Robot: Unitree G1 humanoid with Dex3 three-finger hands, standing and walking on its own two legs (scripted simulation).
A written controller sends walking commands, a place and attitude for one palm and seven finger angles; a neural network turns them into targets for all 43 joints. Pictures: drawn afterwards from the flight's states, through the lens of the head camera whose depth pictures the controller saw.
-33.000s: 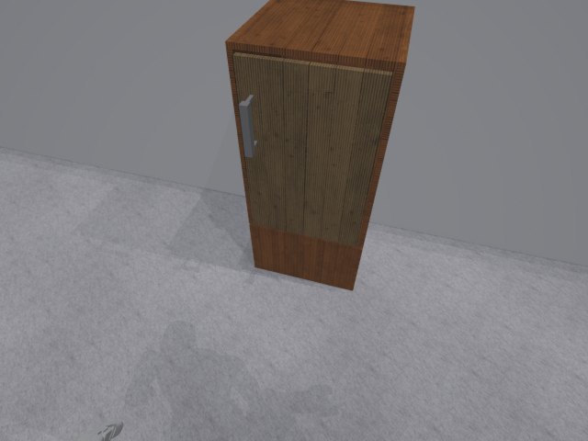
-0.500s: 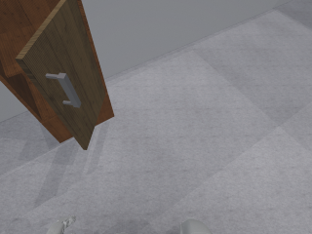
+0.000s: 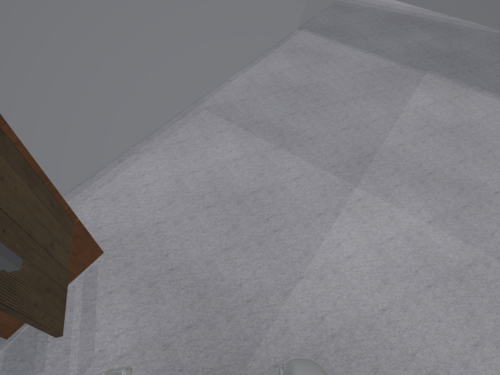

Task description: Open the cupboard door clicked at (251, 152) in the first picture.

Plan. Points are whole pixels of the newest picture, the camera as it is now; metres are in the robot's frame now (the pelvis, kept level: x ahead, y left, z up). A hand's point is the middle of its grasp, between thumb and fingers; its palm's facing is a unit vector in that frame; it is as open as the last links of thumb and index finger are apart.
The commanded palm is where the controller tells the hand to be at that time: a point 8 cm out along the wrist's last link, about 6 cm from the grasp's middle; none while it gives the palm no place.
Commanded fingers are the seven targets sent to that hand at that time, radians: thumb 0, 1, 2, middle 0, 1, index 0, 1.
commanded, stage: walk to a spot facing it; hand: left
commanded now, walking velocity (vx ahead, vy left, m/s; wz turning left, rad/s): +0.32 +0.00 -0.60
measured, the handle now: out of the picture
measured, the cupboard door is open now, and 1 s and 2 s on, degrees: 50 50 50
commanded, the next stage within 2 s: turn to face it in 1.66 s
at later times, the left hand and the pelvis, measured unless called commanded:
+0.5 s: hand (212, 290) +0.30 +0.08 -0.16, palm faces -0.25 -0.94 -0.22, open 7.2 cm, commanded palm none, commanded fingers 0.00 0.90 0.90 -0.20 -0.30 -0.20 -0.30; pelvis +0.18 -0.08 +0.00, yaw -15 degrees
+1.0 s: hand (241, 197) +0.54 +0.03 -0.16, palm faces -0.37 -0.92 -0.16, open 7.4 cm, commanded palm none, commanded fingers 0.00 0.90 0.90 -0.20 -0.30 -0.20 -0.30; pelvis +0.40 -0.11 +0.01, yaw -23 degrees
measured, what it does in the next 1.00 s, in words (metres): walks ahead, turning right: right foot, then left foot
